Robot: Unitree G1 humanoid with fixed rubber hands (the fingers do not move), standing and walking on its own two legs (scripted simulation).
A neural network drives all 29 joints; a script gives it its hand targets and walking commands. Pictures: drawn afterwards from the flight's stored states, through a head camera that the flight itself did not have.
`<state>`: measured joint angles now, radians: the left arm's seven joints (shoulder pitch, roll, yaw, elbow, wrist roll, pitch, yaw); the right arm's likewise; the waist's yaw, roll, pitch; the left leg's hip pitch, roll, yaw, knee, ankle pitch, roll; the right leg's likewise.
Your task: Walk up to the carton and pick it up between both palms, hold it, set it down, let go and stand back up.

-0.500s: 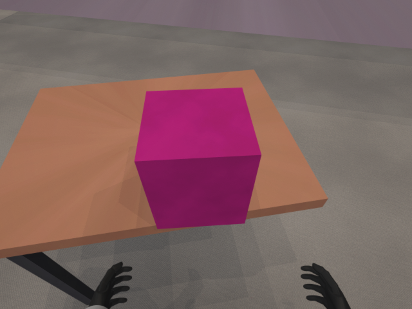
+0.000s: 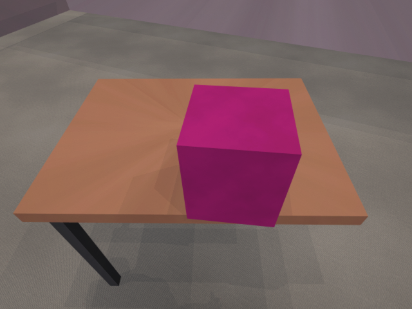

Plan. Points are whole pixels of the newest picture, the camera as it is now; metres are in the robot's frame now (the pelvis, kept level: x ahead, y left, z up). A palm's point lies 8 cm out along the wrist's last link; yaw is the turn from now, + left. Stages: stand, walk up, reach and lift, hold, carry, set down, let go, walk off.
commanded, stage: stand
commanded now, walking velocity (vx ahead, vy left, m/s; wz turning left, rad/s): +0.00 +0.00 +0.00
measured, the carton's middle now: (235, 157) +0.44 -0.04 +0.06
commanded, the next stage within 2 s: none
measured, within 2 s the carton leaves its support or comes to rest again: neither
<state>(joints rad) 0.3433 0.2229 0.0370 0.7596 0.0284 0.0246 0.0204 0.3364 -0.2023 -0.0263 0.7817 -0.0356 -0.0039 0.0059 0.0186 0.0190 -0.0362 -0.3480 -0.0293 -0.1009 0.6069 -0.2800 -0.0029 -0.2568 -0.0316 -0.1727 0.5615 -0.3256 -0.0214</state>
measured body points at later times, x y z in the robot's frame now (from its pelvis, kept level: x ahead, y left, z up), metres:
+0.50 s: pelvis +0.01 -0.01 +0.00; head +0.01 +0.00 +0.45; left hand +0.01 +0.25 -0.14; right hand +0.06 -0.24 -0.14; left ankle +0.02 +0.12 -0.73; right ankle -0.02 -0.10 -0.73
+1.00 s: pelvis +0.00 -0.01 +0.00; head +0.00 -0.01 +0.45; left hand -0.03 +0.22 -0.15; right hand +0.04 -0.24 -0.15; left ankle +0.02 +0.12 -0.73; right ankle -0.02 -0.10 -0.73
